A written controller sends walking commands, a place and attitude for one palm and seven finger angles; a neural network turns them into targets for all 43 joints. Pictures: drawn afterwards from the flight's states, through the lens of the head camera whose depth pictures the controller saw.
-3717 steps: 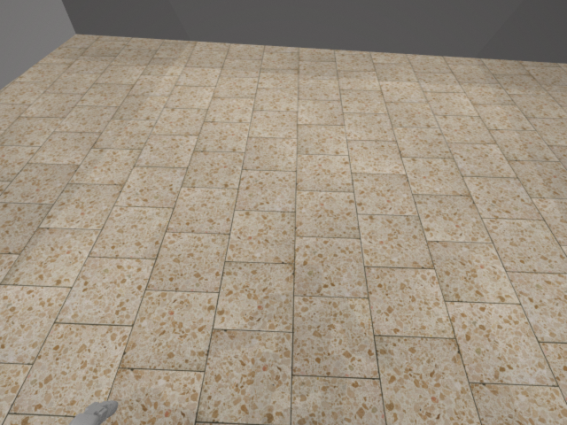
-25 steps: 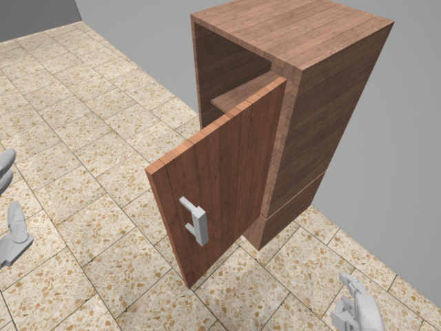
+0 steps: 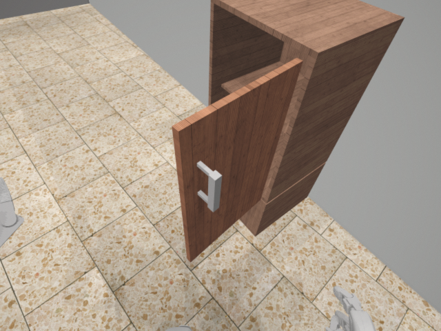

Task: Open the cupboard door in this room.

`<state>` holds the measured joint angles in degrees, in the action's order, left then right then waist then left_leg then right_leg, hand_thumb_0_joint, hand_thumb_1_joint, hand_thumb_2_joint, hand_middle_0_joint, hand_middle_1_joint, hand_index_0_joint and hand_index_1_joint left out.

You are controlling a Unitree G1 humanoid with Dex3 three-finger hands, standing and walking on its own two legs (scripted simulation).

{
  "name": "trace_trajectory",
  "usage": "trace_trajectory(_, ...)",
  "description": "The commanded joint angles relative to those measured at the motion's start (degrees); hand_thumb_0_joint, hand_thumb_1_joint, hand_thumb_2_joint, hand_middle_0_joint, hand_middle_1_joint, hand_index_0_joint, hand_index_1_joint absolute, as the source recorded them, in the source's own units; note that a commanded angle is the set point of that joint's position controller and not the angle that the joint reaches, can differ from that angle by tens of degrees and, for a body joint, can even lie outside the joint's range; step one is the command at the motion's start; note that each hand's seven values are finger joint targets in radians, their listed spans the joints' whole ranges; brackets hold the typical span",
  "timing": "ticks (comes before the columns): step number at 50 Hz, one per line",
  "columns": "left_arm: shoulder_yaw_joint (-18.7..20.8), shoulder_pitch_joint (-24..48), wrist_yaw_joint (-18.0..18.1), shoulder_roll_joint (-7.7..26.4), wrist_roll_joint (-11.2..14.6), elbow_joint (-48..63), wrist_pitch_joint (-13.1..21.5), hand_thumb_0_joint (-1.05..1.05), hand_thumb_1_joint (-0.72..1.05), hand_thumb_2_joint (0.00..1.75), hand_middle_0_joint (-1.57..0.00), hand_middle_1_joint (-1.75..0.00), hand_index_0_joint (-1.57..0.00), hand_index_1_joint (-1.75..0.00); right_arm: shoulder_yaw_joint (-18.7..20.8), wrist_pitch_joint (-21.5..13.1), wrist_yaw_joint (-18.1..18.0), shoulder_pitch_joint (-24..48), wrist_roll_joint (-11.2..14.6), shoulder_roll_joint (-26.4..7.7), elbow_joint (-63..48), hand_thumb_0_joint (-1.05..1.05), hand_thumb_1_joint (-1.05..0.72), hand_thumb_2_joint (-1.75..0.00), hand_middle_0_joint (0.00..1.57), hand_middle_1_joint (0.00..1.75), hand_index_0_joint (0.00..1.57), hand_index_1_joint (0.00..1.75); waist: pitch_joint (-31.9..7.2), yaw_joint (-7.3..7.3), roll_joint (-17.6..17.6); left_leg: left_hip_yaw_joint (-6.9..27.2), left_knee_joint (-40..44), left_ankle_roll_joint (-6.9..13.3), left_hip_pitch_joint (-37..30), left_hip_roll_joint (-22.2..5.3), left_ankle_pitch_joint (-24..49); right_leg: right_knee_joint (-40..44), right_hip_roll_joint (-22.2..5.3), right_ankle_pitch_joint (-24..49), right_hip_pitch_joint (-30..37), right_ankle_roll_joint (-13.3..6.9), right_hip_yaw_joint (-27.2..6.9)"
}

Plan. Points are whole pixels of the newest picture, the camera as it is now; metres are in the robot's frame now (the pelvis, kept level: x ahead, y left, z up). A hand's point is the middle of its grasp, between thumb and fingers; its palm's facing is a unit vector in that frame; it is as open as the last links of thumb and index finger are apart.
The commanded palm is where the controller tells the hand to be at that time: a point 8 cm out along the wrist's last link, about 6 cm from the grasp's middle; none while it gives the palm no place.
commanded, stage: step back with the hand held close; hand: left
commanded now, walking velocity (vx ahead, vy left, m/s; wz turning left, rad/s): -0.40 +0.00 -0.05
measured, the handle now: (208, 186) +0.40 +0.04 +0.00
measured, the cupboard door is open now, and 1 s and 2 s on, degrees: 97 97 97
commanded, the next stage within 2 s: stop stepping back and stand still in 0.28 s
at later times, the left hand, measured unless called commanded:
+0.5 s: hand out of the picture +0.10 +0.24 +0.18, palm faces +0.45 -0.73 -0.51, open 7.4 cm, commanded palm +0.05 +0.26 +0.19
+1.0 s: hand out of the picture +0.03 +0.24 +0.16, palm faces +0.42 -0.79 -0.45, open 7.4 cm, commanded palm -0.04 +0.27 +0.19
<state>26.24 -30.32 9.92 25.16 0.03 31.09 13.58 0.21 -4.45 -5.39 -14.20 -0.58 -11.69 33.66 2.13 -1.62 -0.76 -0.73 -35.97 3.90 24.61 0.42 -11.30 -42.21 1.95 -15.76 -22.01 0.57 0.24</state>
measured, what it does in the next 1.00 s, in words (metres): walks backwards: right foot, then left foot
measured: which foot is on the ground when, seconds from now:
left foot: down 0.00-0.30, up 0.32-0.56, down 0.58-1.00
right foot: up 0.00-0.02, down 0.04-1.00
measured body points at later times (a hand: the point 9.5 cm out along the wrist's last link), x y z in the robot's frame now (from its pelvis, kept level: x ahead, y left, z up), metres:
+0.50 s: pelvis -0.10 -0.03 +0.02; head -0.09 -0.03 +0.47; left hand +0.07 +0.28 +0.21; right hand +0.07 -0.28 -0.06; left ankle -0.14 +0.10 -0.67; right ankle -0.07 -0.13 -0.72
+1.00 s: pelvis -0.18 -0.02 +0.01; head -0.19 -0.03 +0.46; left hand +0.00 +0.28 +0.19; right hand -0.04 -0.26 -0.09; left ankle -0.20 +0.09 -0.70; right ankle -0.12 -0.10 -0.72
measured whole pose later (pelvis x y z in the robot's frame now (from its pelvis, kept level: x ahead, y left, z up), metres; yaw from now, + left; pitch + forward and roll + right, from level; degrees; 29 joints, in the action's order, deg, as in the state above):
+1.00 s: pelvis -0.18 -0.02 +0.01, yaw -1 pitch -1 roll +0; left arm 22.6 -28.6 8.6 21.8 1.3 20.7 10.8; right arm -0.9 -4.0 -2.9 -13.1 -0.4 -11.5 38.2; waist -0.3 -1.0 -0.3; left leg -3.1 -44.3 1.6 17.7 -0.9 -26.2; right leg -28.3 1.5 -9.4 -18.0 -4.1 4.3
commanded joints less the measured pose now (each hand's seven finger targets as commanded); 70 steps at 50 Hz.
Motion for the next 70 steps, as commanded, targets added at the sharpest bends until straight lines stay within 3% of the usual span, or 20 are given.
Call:
trace_trajectory(1, 7.7, -1.3, 0.3, 7.9, 0.5, 8.2, 3.6, 0.0, 0.9, 0.9, -0.2, -0.3, -0.2, -0.3, 3.4, -4.4, -0.1, 7.5, -0.1, -8.3, -8.8, 0.0, -0.9, -0.9, 0.2, 0.3, 0.2, 0.3, -3.5, 1.66, -6.4, 14.5, 20.0, 3.7, 13.4, -14.8, -15.8, 2.4, 0.2, -2.1, 15.8, -0.2, -2.7)
trace_trajectory(4, 5.0, 1.1, -0.6, 6.9, 1.2, 9.1, 4.3, 0.0, 0.9, 0.9, -0.2, -0.3, -0.2, -0.3, 3.1, -5.2, 0.4, 7.9, -0.4, -8.2, -6.5, 0.0, -0.9, -0.9, 0.2, 0.3, 0.2, 0.3, -5.0, 1.05, -5.8, 10.9, 16.0, 0.9, 0.9, -10.4, -0.6, 13.4, -0.7, 9.9, 10.6, -0.7, -3.1)
trace_trajectory(8, 4.0, 2.3, -0.9, 9.0, 2.3, 15.0, 4.1, 0.0, 0.9, 0.9, -0.2, -0.3, -0.2, -0.3, 3.4, -5.4, 0.7, 7.9, 0.3, -7.4, -5.1, 0.0, -0.9, -0.9, 0.2, 0.3, 0.2, 0.3, -24.6, 2.11, -5.0, 5.7, 9.0, -0.4, -26.0, -9.8, 36.1, 10.1, -1.0, 18.7, 7.3, 0.7, -2.9)
trace_trajectory(11, 8.2, -4.0, -1.2, 11.7, 3.9, 18.4, 3.0, 0.0, 0.9, 0.9, -0.2, -0.3, -0.2, -0.3, 3.7, -5.3, 1.5, 10.1, -0.1, -7.8, -7.8, 0.0, -0.9, -0.9, 0.2, 0.3, 0.2, 0.3, -23.5, 3.6, -11.3, 9.6, 16.4, 2.4, -17.4, -14.3, 20.2, 5.3, 1.2, -6.9, 9.3, -0.2, -1.8)
trace_trajectory(14, 11.1, -6.5, -1.1, 13.3, 4.3, 17.5, 2.2, 0.0, 0.9, 0.9, -0.2, -0.3, -0.2, -0.3, 3.2, -3.9, 1.8, 12.3, -0.1, -7.1, -9.5, 0.0, -0.9, -0.9, 0.2, 0.3, 0.2, 0.3, -12.6, 3.1, -8.0, 6.9, 17.5, 0.1, 1.7, -10.9, -7.9, 13.6, -1.8, -2.5, 13.8, -2.7, -3.7)
trace_trajectory(16, 11.4, -7.0, -1.0, 14.6, 3.5, 13.0, 1.4, 0.0, 0.9, 0.9, -0.2, -0.3, -0.2, -0.3, 3.8, -2.3, 1.9, 10.7, 1.0, -5.6, -8.8, 0.0, -0.9, -0.9, 0.2, 0.3, 0.2, 0.3, -7.6, 2.32, 11.9, -1.3, -12.4, -6.6, -3.1, 1.8, -12.8, 34.6, -19.9, -16.9, -7.6, -9.6, -27.8)
trace_trajectory(17, 10.2, -5.1, -0.3, 13.0, 3.5, 9.3, 0.2, 0.0, 0.9, 0.9, -0.2, -0.3, -0.2, -0.3, 4.7, -1.3, 2.2, 11.5, 0.6, -6.2, -6.2, 0.0, -0.9, -0.9, 0.2, 0.3, 0.2, 0.3, -4.1, 3.21, 12.8, 3.4, -30.0, -6.5, -0.8, 2.5, -14.6, 37.5, -24.0, -15.0, -13.9, -11.9, -27.9)
trace_trajectory(21, 6.1, -2.2, 0.0, 8.5, 1.8, 0.2, -0.7, 0.0, 0.9, 0.9, -0.2, -0.3, -0.2, -0.3, 2.0, -0.1, 0.4, 10.6, 0.3, -3.8, -6.4, 0.0, -0.9, -0.9, 0.2, 0.3, 0.2, 0.3, -4.6, 0.27, 8.6, 1.0, -21.3, -6.2, 0.0, -1.8, -11.0, 25.0, -14.2, 16.1, -1.5, -7.7, -9.3)
trace_trajectory(27, 1.3, 2.9, 1.7, 7.7, 0.4, 7.9, -1.5, 0.0, 0.9, 0.9, -0.2, -0.3, -0.2, -0.3, 2.4, -2.4, -1.2, 6.1, 0.7, -7.6, -6.7, 0.0, -0.9, -0.9, 0.2, 0.3, 0.2, 0.3, -11.1, 0.94, 6.9, -2.6, 15.7, -2.4, -12.4, 0.0, -6.3, 22.3, -11.0, 14.1, 14.3, -2.9, -9.2)
trace_trajectory(30, 4.9, 4.1, 1.5, 12.5, 0.0, 20.2, -0.4, 0.0, 0.9, 0.9, -0.2, -0.3, -0.2, -0.3, 3.4, -3.7, -0.7, 5.6, 0.8, -9.2, -9.8, 0.0, -0.9, -0.9, 0.2, 0.3, 0.2, 0.3, -16.8, 2.15, -7.0, 7.8, 13.3, 0.2, -22.9, -11.6, 27.1, 7.6, -3.8, 16.7, 9.9, 0.4, -2.4)
trace_trajectory(32, 7.7, 1.2, 1.0, 14.2, 0.6, 23.6, 0.6, 0.0, 0.9, 0.9, -0.2, -0.3, -0.2, -0.3, 2.5, -5.7, 0.3, 5.2, 0.3, -6.5, -9.7, 0.0, -0.9, -0.9, 0.2, 0.3, 0.2, 0.3, -16.2, 1.57, -17.0, 5.7, 13.1, -2.4, -29.1, -11.6, 46.3, -0.1, -2.6, 5.6, 0.1, 0.2, 2.6)
trace_trajectory(39, 5.7, 0.1, 0.9, 8.4, 1.8, 4.4, 0.6, 0.0, 0.9, 0.9, -0.2, -0.3, -0.2, -0.3, 2.0, -6.9, 1.6, 5.4, 0.6, -7.9, -4.9, 0.0, -0.9, -0.9, 0.2, 0.3, 0.2, 0.3, -0.4, 0.84, -6.0, 2.9, 13.7, -0.4, -7.0, -12.1, 6.1, 15.9, -1.7, 1.4, 12.5, -0.5, 4.9)
trace_trajectory(44, 3.0, 3.2, -0.5, 7.5, 1.5, -4.3, 0.2, 0.0, 0.9, 0.9, -0.2, -0.3, -0.2, -0.3, 2.7, -3.7, 1.8, 5.5, 1.1, -6.8, -4.5, 0.0, -0.9, -0.9, 0.2, 0.3, 0.2, 0.3, -0.6, 1.34, 11.4, -0.9, -13.2, -2.7, 0.3, -1.4, -18.1, 34.8, -18.2, -25.8, 6.0, -8.7, -26.8)
trace_trajectory(49, 3.7, 3.5, -0.4, 9.1, 1.0, 4.0, 0.7, 0.0, 0.9, 0.9, -0.2, -0.3, -0.2, -0.3, 1.2, -2.8, 1.1, 7.2, 0.2, -5.5, -5.8, 0.0, -0.9, -0.9, 0.2, 0.3, 0.2, 0.3, -6.2, 0.9, 10.2, -2.0, -2.1, -1.8, -10.9, -2.3, -15.0, 29.3, -13.8, -19.4, 0.6, -6.7, -10.2)
trace_trajectory(51, 3.9, 4.5, 0.0, 10.1, 1.0, 11.5, 1.2, 0.0, 0.9, 0.9, -0.2, -0.3, -0.2, -0.3, 1.0, -3.6, 0.2, 6.0, -0.6, -6.1, -6.2, 0.0, -0.9, -0.9, 0.2, 0.3, 0.2, 0.3, -5.0, -0.03, 0.3, -2.4, 11.2, -1.4, -16.3, -1.0, -14.6, 23.3, -10.1, -24.4, -2.3, -4.6, -6.9)
trace_trajectory(53, 6.3, 5.7, 1.0, 12.4, 0.4, 19.4, 2.9, 0.0, 0.9, 0.9, -0.2, -0.3, -0.2, -0.3, 1.8, -5.3, -0.1, 6.3, -1.1, -8.2, -7.5, 0.0, -0.9, -0.9, 0.2, 0.3, 0.2, 0.3, -2.5, 1.37, -20.7, 22.7, 28.4, 4.5, -12.0, -16.1, -36.1, -0.8, -1.3, -14.6, -5.9, -1.2, 0.2)
trace_trajectory(55, 7.9, 7.3, 1.5, 13.7, -0.5, 20.3, 2.9, 0.0, 0.9, 0.9, -0.2, -0.3, -0.2, -0.3, 1.8, -7.0, 0.3, 5.8, -1.0, -5.5, -6.6, 0.0, -0.9, -0.9, 0.2, 0.3, 0.2, 0.3, -1.0, 0.83, -16.4, 23.5, 30.1, 7.6, -6.3, -19.3, -28.2, -17.9, -2.4, -9.8, -4.7, -0.5, -0.5)
trace_trajectory(62, 3.7, 1.3, 0.6, 6.7, 0.7, -0.8, 1.1, 0.0, 0.9, 0.9, -0.2, -0.3, -0.2, -0.3, 2.8, -7.1, 0.4, 4.0, 0.6, -8.1, -3.9, 0.0, -0.9, -0.9, 0.2, 0.3, 0.2, 0.3, 0.5, 1.04, -7.1, 4.1, 14.5, 1.2, -2.3, -10.9, -8.8, 15.8, -1.8, -3.3, 12.8, 0.2, 5.4)
trace_trajectory(65, 3.3, 4.3, 0.0, 8.8, 1.2, -2.6, 0.8, 0.0, 0.9, 0.9, -0.2, -0.3, -0.2, -0.3, 3.1, -6.2, 0.8, 5.0, 0.9, -7.0, -4.1, 0.0, -0.9, -0.9, 0.2, 0.3, 0.2, 0.3, 0.1, 0.35, 13.4, -2.1, -7.3, -3.3, 2.8, -1.6, -11.2, 28.9, -18.4, -0.1, 10.1, -7.9, -21.1)
trace_trajectory(70, 4.7, 1.9, -0.2, 8.8, 1.1, 6.3, 1.4, 0.0, 0.9, 0.9, -0.2, -0.3, -0.2, -0.3, 2.4, -5.6, 1.4, 6.9, 0.7, -5.7, -4.7, 0.0, -0.9, -0.9, 0.2, 0.3, 0.2, 0.3, -7.5, 0.92, 10.1, -0.9, -1.1, -3.1, -4.7, -3.1, -8.9, 20.7, -15.3, 18.3, 14.8, -7.8, -8.6)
